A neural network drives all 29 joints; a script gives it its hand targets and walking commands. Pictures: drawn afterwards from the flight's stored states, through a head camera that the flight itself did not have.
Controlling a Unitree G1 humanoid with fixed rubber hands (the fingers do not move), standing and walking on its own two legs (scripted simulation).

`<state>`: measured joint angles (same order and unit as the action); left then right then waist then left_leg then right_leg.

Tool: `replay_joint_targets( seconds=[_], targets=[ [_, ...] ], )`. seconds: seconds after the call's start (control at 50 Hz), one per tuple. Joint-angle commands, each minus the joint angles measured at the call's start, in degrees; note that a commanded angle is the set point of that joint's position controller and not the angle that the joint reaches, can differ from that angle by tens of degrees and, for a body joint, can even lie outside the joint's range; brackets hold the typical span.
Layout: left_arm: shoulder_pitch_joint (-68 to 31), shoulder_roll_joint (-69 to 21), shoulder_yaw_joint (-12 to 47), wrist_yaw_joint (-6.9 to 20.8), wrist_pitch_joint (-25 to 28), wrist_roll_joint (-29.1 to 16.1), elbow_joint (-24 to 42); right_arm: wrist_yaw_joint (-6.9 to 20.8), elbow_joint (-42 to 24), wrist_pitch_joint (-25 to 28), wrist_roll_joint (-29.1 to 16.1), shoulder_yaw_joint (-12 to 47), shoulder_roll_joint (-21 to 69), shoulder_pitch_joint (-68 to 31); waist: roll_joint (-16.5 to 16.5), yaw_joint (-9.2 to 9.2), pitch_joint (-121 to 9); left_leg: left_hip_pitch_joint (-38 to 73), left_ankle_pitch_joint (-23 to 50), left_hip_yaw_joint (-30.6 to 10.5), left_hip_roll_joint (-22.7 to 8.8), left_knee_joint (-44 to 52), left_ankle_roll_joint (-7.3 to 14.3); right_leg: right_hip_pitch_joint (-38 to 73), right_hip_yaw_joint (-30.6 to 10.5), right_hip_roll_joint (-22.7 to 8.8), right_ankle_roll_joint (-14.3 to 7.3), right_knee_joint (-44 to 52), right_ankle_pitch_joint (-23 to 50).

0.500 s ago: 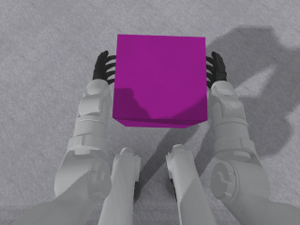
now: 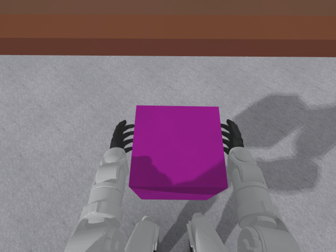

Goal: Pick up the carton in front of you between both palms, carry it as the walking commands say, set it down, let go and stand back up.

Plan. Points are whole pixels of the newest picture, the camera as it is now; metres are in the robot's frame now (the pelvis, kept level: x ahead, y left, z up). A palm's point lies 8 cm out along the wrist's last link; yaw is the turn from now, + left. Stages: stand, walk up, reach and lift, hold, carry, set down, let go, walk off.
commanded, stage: reach and lift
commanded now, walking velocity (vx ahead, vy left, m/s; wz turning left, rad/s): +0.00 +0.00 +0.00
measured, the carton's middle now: (175, 158) +0.36 -0.01 -0.11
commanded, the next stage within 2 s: hold in 1.50 s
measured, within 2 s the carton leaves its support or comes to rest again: neither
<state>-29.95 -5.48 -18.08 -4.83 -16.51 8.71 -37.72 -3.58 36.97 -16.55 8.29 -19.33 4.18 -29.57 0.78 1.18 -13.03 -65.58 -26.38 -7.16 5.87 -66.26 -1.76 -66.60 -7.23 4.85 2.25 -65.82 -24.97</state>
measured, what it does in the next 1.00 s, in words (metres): rises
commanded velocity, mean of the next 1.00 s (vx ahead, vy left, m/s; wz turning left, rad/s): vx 0.00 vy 0.00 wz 0.00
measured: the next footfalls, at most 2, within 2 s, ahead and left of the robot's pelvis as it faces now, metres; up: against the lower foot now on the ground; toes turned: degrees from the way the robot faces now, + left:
none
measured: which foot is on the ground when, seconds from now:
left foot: down 0.00-1.00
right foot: down 0.00-1.00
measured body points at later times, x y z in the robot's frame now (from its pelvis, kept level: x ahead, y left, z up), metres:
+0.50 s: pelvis +0.04 +0.00 +0.10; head +0.01 +0.00 +0.55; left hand +0.34 +0.15 +0.10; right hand +0.34 -0.16 +0.10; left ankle +0.04 +0.13 -0.64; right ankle +0.05 -0.13 -0.64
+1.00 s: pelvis +0.02 +0.00 +0.10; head +0.00 -0.01 +0.55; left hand +0.33 +0.15 +0.12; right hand +0.33 -0.16 +0.12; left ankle +0.04 +0.13 -0.64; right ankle +0.05 -0.13 -0.64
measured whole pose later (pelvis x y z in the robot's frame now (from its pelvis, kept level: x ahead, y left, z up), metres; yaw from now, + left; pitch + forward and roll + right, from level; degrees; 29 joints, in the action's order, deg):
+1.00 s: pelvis +0.02 +0.00 +0.10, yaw +0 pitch -4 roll +0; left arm -18.9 -8.8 -17.1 0.1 -35.4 16.0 -23.4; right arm -0.5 22.9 -35.5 16.4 -17.5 9.2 -19.1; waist 0.2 0.0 -0.6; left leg -9.9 -13.5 -8.4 2.7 -27.1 -0.8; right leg -11.0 -8.0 2.8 0.8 -27.0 -12.4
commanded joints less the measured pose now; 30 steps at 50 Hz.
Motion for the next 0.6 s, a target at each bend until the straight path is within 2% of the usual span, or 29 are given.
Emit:
replay_joint_targets(
  seconds=[0.0,0.2,0.38,0.44,0.52,0.58],
  targets=[
    [-29.2,-61.2,32.9,14.2,1.3,-6.7,2.4,14.1,-1.1,0.3,-6.4,34.3,62.1,-27.6,-1.6,0.13,-31.4,25.3,15.6,3.8,2.6,15.3,0.9,31.5,4.4,2.9,-1.0,14.2,17.8],
    [-20.2,-61.7,35.7,15.7,-3.2,-7.0,6.8,14.8,-4.4,-3.9,-6.3,36.9,63.3,-18.1,-0.5,-0.33,-20.9,41.6,23.7,1.9,1.0,28.2,0.9,45.9,2.4,1.5,-1.4,27.1,25.1],
    [-13.3,-61.3,39.2,17.1,-11.7,-8.7,14.6,16.0,-12.5,-12.1,-8.5,40.8,63.2,-12.1,-0.5,-0.82,-11.5,54.2,28.7,1.4,-0.3,38.7,0.8,58.5,2.2,0.5,-1.1,37.3,29.8],
    [-12.3,-60.4,38.7,17.6,-14.4,-8.4,15.9,16.4,-13.9,-14.8,-8.2,40.3,62.1,-11.6,-0.7,-0.97,-6.4,55.6,26.4,1.6,-0.6,41.2,0.7,59.5,2.4,0.4,-1.1,39.8,26.9],
    [-14.0,-58.5,34.9,18.2,-16.6,-6.6,14.3,16.8,-12.5,-17.0,-5.9,36.1,59.8,-13.0,-0.7,-1.00,2.2,54.7,17.7,2.0,-1.0,43.7,1.2,57.6,2.8,0.1,-1.6,42.3,17.7],
    [-18.0,-59.0,33.8,19.0,-16.6,-6.4,13.5,17.6,-11.4,-17.0,-5.4,34.4,61.0,-16.4,-0.3,-1.00,3.0,53.7,12.9,2.6,-1.2,44.1,1.4,57.7,3.3,0.0,-1.8,42.4,13.5]
  ],
)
